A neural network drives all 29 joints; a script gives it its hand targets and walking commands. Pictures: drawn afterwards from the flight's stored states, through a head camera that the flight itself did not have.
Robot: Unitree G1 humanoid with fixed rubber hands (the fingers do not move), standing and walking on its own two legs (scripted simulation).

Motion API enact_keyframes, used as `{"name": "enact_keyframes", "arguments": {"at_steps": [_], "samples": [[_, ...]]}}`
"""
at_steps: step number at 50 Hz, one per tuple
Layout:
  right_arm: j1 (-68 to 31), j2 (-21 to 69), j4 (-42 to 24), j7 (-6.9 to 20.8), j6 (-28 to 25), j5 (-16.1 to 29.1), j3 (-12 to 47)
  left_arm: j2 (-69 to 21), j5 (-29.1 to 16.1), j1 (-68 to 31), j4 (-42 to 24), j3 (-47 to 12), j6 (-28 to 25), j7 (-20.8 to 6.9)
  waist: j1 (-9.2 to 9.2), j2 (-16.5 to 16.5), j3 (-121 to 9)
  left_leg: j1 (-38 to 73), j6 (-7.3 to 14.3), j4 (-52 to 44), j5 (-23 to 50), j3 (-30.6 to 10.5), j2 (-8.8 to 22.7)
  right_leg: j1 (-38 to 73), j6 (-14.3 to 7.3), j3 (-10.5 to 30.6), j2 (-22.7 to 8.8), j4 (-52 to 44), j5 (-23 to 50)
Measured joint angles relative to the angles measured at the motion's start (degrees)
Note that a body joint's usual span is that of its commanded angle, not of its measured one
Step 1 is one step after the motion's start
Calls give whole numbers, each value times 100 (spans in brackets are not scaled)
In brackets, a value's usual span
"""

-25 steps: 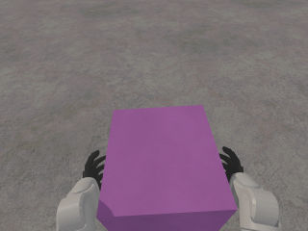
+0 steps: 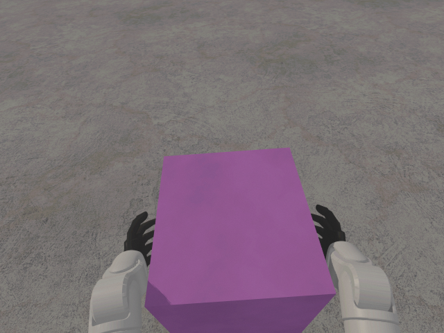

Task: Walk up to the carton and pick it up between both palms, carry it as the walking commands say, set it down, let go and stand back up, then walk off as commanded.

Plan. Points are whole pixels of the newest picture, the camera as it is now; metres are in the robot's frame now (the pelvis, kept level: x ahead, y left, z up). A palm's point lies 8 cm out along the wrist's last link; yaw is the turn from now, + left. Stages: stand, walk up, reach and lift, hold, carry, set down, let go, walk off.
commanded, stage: carry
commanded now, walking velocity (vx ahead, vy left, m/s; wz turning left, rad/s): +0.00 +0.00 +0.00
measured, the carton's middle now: (233, 245) +0.30 +0.01 -0.02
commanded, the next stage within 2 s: none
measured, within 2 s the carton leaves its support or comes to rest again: neither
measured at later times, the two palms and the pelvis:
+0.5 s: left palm (136, 256) +0.26 +0.18 +0.04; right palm (329, 244) +0.27 -0.16 +0.03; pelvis +0.01 +0.00 +0.00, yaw +0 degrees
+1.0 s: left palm (131, 256) +0.26 +0.19 +0.03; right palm (323, 245) +0.27 -0.15 +0.03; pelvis +0.01 +0.01 +0.00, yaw +0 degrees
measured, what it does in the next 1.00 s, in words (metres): stands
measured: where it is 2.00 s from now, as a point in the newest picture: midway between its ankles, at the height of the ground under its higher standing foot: outside the picture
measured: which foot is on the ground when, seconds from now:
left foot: down 0.00-1.00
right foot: down 0.00-1.00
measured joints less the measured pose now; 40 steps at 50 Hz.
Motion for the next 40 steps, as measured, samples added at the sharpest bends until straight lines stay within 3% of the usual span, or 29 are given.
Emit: {"name": "enact_keyframes", "arguments": {"at_steps": [3,23,31,35,40], "samples": [[43,-33,-256,-42,47,89,35,-61,-68,74,-168,13,-65,0,0,63,24,-60,-22,85,-64,-22,24,-34,-10,-14,13,38,-49],[39,82,57,21,-114,-25,-3,-46,20,128,-29,79,-105,-34,25,-36,37,59,-52,371,-296,-69,34,121,-4,-29,-26,277,-272],[-75,-5,510,71,-160,-167,-10,-58,201,7,479,108,-206,-108,2,59,-57,166,-18,174,-234,-32,18,238,50,16,4,-2,-120],[-63,-17,119,55,-192,-14,-12,-107,58,-4,105,108,-235,-83,-20,43,133,89,11,231,-237,-45,26,182,67,10,4,20,-101],[-95,-50,319,127,-315,-100,20,-43,179,-9,213,43,-299,-120,-20,-77,63,34,29,315,-288,-25,23,110,80,41,-17,116,-141]]}}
